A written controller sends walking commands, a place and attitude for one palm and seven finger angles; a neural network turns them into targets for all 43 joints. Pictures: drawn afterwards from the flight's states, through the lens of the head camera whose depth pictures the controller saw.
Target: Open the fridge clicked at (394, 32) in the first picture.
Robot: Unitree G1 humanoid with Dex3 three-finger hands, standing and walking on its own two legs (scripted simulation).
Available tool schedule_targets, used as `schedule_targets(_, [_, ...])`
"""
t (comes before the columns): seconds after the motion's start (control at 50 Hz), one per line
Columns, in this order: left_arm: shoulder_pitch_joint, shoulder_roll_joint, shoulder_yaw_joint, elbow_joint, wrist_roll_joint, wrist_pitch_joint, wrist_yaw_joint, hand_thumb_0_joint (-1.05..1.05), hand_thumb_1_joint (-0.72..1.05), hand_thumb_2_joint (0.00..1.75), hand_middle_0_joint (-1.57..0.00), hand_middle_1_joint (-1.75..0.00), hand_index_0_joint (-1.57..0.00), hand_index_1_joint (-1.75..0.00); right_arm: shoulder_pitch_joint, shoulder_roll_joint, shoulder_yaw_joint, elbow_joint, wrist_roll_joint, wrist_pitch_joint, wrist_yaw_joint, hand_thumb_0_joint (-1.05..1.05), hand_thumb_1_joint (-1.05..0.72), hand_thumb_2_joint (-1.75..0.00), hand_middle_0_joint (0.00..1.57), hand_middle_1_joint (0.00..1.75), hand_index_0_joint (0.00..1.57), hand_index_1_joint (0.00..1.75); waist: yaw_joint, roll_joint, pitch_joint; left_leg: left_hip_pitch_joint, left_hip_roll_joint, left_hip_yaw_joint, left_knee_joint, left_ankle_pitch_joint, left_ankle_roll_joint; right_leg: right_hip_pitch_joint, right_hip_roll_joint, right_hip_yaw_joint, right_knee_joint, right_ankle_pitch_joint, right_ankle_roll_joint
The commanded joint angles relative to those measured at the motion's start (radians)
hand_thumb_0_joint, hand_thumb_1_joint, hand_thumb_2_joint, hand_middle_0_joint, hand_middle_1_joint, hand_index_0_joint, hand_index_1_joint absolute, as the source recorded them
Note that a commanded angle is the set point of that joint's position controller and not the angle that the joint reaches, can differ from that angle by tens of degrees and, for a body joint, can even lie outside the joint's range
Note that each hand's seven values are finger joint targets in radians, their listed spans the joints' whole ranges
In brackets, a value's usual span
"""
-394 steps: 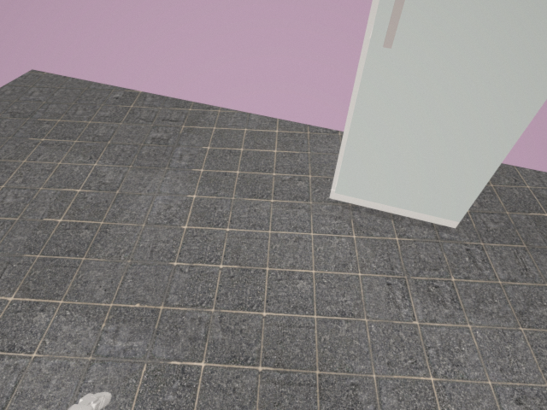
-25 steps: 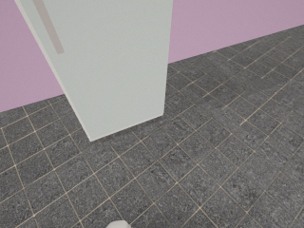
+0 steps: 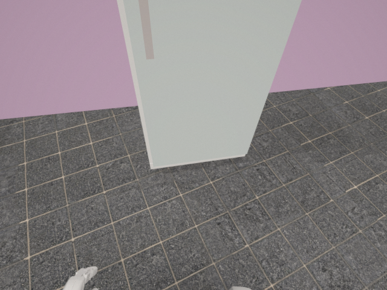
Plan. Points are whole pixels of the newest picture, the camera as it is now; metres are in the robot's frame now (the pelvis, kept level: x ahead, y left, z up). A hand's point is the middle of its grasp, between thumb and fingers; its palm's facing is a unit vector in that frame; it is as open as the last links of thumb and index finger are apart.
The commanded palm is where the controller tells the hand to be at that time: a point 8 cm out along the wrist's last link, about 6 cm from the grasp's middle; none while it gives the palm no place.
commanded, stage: turn to face it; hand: left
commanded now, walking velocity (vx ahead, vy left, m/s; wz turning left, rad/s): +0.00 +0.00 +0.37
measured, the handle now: out of the picture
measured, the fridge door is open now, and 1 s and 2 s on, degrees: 0 0 0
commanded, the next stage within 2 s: take the last steps up to it in 0.26 s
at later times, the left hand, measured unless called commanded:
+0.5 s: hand out of the picture -0.04 +0.16 -0.17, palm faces +0.26 -0.94 -0.22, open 7.4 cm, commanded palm none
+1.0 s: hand out of the picture +0.14 +0.18 -0.18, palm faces +0.11 -0.98 -0.16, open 7.4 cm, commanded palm none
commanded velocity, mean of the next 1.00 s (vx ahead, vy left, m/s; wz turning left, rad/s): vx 0.20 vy -0.09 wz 0.04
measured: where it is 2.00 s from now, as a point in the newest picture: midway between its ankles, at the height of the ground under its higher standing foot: (202, 253)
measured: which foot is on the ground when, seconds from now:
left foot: down 0.00-0.12, up 0.14-0.54, down 0.56-1.00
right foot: up 0.00-0.10, down 0.12-0.56, up 0.58-1.00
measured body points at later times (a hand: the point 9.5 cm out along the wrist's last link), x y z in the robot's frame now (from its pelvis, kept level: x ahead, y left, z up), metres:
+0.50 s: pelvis -0.02 -0.02 +0.00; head +0.00 -0.03 +0.45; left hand -0.05 +0.21 -0.15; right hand +0.08 -0.27 -0.15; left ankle -0.08 +0.11 -0.71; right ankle -0.01 -0.14 -0.74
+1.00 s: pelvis +0.10 -0.01 -0.01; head +0.13 +0.00 +0.44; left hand +0.13 +0.24 -0.17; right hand +0.03 -0.24 -0.15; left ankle -0.08 +0.10 -0.74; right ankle +0.24 -0.13 -0.70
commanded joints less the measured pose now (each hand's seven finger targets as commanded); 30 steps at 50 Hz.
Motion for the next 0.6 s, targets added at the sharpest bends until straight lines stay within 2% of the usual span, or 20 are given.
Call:
schedule_targets(0.0, [0.032, 0.074, 0.009, -0.078, -0.004, -0.032, 0.016, 0.0, 0.9, 0.9, -0.2, -0.3, -0.2, -0.3, 0.016, -0.217, -0.067, -0.064, -0.004, -0.015, -0.012, 0.0, -0.9, -0.9, 0.2, 0.3, 0.2, 0.3, 0.014, 0.16, -0.113, 0.075, 0.249, -0.323, -0.097, 0.253, 0.133, 0.085, 0.034, 0.002, -0.19, 0.001, -0.019])
schedule_targets(0.04, [0.096, 0.075, 0.013, -0.063, -0.008, -0.041, 0.02, 0.0, 0.9, 0.9, -0.2, -0.3, -0.2, -0.3, 0.002, -0.201, -0.066, -0.066, 0.002, -0.014, -0.01, 0.0, -0.9, -0.9, 0.2, 0.3, 0.2, 0.3, 0.043, 0.143, -0.137, -0.001, 0.21, -0.305, -0.054, 0.207, 0.095, 0.234, 0.041, -0.006, -0.375, 0.128, -0.029])
schedule_targets(0.06, [0.131, 0.096, 0.018, -0.053, -0.006, -0.049, 0.023, 0.0, 0.9, 0.9, -0.2, -0.3, -0.2, -0.3, 0.003, -0.176, -0.062, -0.066, 0.009, -0.013, -0.008, 0.0, -0.9, -0.9, 0.2, 0.3, 0.2, 0.3, 0.06, 0.086, -0.155, -0.084, 0.166, -0.274, -0.005, 0.112, 0.051, 0.358, 0.007, 0.017, -0.517, 0.205, -0.039])
schedule_targets(0.08, [0.152, 0.171, 0.033, -0.052, 0.009, -0.061, 0.03, 0.0, 0.9, 0.9, -0.2, -0.3, -0.2, -0.3, 0.027, -0.113, -0.054, -0.073, 0.019, -0.014, -0.002, 0.0, -0.9, -0.9, 0.2, 0.3, 0.2, 0.3, 0.069, -0.133, -0.163, -0.267, 0.064, -0.136, 0.173, -0.13, -0.022, 0.5, -0.203, 0.217, -0.633, 0.133, -0.097])
schedule_targets(0.1, [0.131, 0.241, 0.042, -0.07, 0.018, -0.062, 0.03, 0.0, 0.9, 0.9, -0.2, -0.3, -0.2, -0.3, 0.019, -0.097, -0.052, -0.095, 0.015, -0.013, -0.004, 0.0, -0.9, -0.9, 0.2, 0.3, 0.2, 0.3, 0.07, -0.311, -0.116, -0.361, -0.039, 0.021, 0.42, -0.382, -0.081, 0.408, -0.43, 0.431, -0.666, 0.214, -0.207])
schedule_targets(0.12, [0.102, 0.213, 0.034, -0.083, 0.01, -0.053, 0.033, 0.0, 0.9, 0.9, -0.2, -0.3, -0.2, -0.3, 0.002, -0.146, -0.067, -0.086, 0.002, -0.004, -0.004, 0.0, -0.9, -0.9, 0.2, 0.3, 0.2, 0.3, 0.062, -0.181, -0.093, -0.297, 0.013, -0.011, 0.575, -0.385, -0.07, 0.25, -0.436, 0.36, -0.654, 0.222, -0.253])
schedule_targets(0.14, [0.034, 0.154, 0.029, -0.091, 0.007, -0.057, 0.035, 0.0, 0.9, 0.9, -0.2, -0.3, -0.2, -0.3, 0.024, -0.14, -0.068, -0.055, -0.003, 0.01, 0.0, 0.0, -0.9, -0.9, 0.2, 0.3, 0.2, 0.3, 0.025, -0.18, -0.042, -0.284, 0.036, -0.025, 0.646, -0.307, -0.068, 0.169, -0.35, 0.279, -0.676, 0.135, -0.23])
schedule_targets(0.16, [-0.004, 0.138, 0.022, -0.091, 0.005, -0.058, 0.029, 0.0, 0.9, 0.9, -0.2, -0.3, -0.2, -0.3, 0.038, -0.132, -0.07, -0.029, -0.003, 0.019, 0.005, 0.0, -0.9, -0.9, 0.2, 0.3, 0.2, 0.3, 0.009, -0.172, -0.005, -0.268, 0.043, 0.007, 0.706, -0.258, -0.074, 0.124, -0.294, 0.224, -0.673, 0.112, -0.206])
schedule_targets(0.18, [-0.018, 0.116, 0.01, -0.091, 0.003, -0.059, 0.024, 0.0, 0.9, 0.9, -0.2, -0.3, -0.2, -0.3, 0.056, -0.128, -0.067, -0.013, -0.003, 0.022, 0.009, 0.0, -0.9, -0.9, 0.2, 0.3, 0.2, 0.3, -0.004, -0.147, 0.014, -0.264, 0.05, 0.028, 0.745, -0.202, -0.082, 0.119, -0.243, 0.145, -0.652, 0.16, -0.189])
schedule_targets(0.2, [-0.017, 0.095, 0.008, -0.086, 0.003, -0.063, 0.024, 0.0, 0.9, 0.9, -0.2, -0.3, -0.2, -0.3, 0.08, -0.121, -0.065, -0.001, -0.001, 0.021, 0.011, 0.0, -0.9, -0.9, 0.2, 0.3, 0.2, 0.3, -0.011, -0.161, 0.014, -0.269, 0.06, 0.041, 0.752, -0.174, -0.088, 0.131, -0.227, 0.098, -0.64, 0.213, -0.181])
schedule_targets(0.22, [0.008, 0.092, 0.006, -0.077, 0.005, -0.067, 0.023, 0.0, 0.9, 0.9, -0.2, -0.3, -0.2, -0.3, 0.078, -0.112, -0.061, 0.005, -0.001, 0.019, 0.011, 0.0, -0.9, -0.9, 0.2, 0.3, 0.2, 0.3, -0.002, -0.164, 0.005, -0.269, 0.062, 0.054, 0.75, -0.154, -0.096, 0.163, -0.215, 0.069, -0.627, 0.259, -0.18])
schedule_targets(0.34, [0.164, 0.115, 0.011, -0.006, 0.016, -0.07, 0.022, 0.0, 0.9, 0.9, -0.2, -0.3, -0.2, -0.3, -0.024, -0.092, -0.043, 0.007, 0.006, 0.013, 0.005, 0.0, -0.9, -0.9, 0.2, 0.3, 0.2, 0.3, 0.068, -0.173, -0.023, -0.24, 0.088, 0.098, 0.556, -0.234, -0.115, 0.283, -0.255, 0.071, -0.585, 0.419, -0.223])
schedule_targets(0.42, [0.237, 0.121, 0.013, 0.058, 0.025, -0.079, 0.013, 0.0, 0.9, 0.9, -0.2, -0.3, -0.2, -0.3, -0.058, -0.06, -0.023, 0.01, 0.003, -0.014, 0.008, 0.0, -0.9, -0.9, 0.2, 0.3, 0.2, 0.3, 0.098, -0.203, -0.057, -0.158, 0.103, 0.165, 0.319, -0.277, -0.093, 0.334, -0.259, 0.092, -0.618, 0.238, -0.232])
schedule_targets(0.46, [0.24, 0.119, 0.009, 0.084, 0.025, -0.08, 0.006, 0.0, 0.9, 0.9, -0.2, -0.3, -0.2, -0.3, -0.022, -0.047, -0.017, 0.026, 0.003, -0.034, 0.007, 0.0, -0.9, -0.9, 0.2, 0.3, 0.2, 0.3, 0.085, -0.209, -0.062, -0.052, 0.09, 0.203, 0.184, -0.265, -0.071, 0.291, -0.239, 0.081, -0.612, 0.137, -0.228])
schedule_targets(0.48, [0.224, 0.111, 0.007, 0.097, 0.02, -0.078, 0.004, 0.0, 0.9, 0.9, -0.2, -0.3, -0.2, -0.3, 0.026, -0.04, -0.013, 0.049, 0.002, -0.043, 0.003, 0.0, -0.9, -0.9, 0.2, 0.3, 0.2, 0.3, 0.06, -0.205, -0.07, 0.04, 0.084, 0.219, 0.081, -0.21, -0.064, 0.245, -0.21, 0.055, -0.588, 0.079, -0.208])
schedule_targets(0.5, [0.208, 0.095, 0.003, 0.109, 0.012, -0.075, 0.002, 0.0, 0.9, 0.9, -0.2, -0.3, -0.2, -0.3, 0.084, -0.044, -0.012, 0.078, 0.003, -0.054, -0.002, 0.0, -0.9, -0.9, 0.2, 0.3, 0.2, 0.3, 0.03, -0.152, -0.076, 0.178, 0.082, 0.226, -0.049, -0.134, -0.058, 0.161, -0.179, 0.022, -0.534, 0.012, -0.175])
schedule_targets(0.52, [0.2, 0.056, -0.008, 0.107, 0.002, -0.071, -0.002, 0.0, 0.9, 0.9, -0.2, -0.3, -0.2, -0.3, 0.144, -0.089, -0.019, 0.104, 0.004, -0.066, -0.01, 0.0, -0.9, -0.9, 0.2, 0.3, 0.2, 0.3, -0.002, -0.001, -0.088, 0.329, 0.158, 0.128, -0.126, -0.141, -0.042, 0.025, -0.131, -0.031, -0.415, -0.034, -0.132])
schedule_targets(0.54, [0.198, -0.009, -0.021, 0.09, -0.001, -0.071, -0.01, 0.0, 0.9, 0.9, -0.2, -0.3, -0.2, -0.3, 0.217, -0.184, -0.041, 0.121, -0.005, -0.072, -0.017, 0.0, -0.9, -0.9, 0.2, 0.3, 0.2, 0.3, -0.035, 0.265, -0.091, 0.416, 0.394, -0.185, -0.212, -0.255, 0.035, -0.167, -0.03, -0.136, -0.182, -0.08, -0.081])
schedule_targets(0.56, [0.125, 0.006, -0.023, 0.059, 0.011, -0.07, -0.012, 0.0, 0.9, 0.9, -0.2, -0.3, -0.2, -0.3, 0.259, -0.24, -0.052, 0.122, -0.01, -0.063, -0.025, 0.0, -0.9, -0.9, 0.2, 0.3, 0.2, 0.3, -0.067, 0.28, -0.011, 0.367, 0.513, -0.314, -0.29, -0.28, 0.111, -0.27, -0.008, -0.115, -0.021, -0.16, -0.077])
schedule_targets(0.58, [0.083, 0.032, -0.012, 0.05, 0.021, -0.065, -0.017, 0.0, 0.9, 0.9, -0.2, -0.3, -0.2, -0.3, 0.231, -0.232, -0.049, 0.114, -0.013, -0.06, -0.027, 0.0, -0.9, -0.9, 0.2, 0.3, 0.2, 0.3, -0.065, 0.188, 0.047, 0.274, 0.528, -0.291, -0.316, -0.356, 0.136, -0.273, -0.047, -0.054, 0.073, -0.12, -0.089])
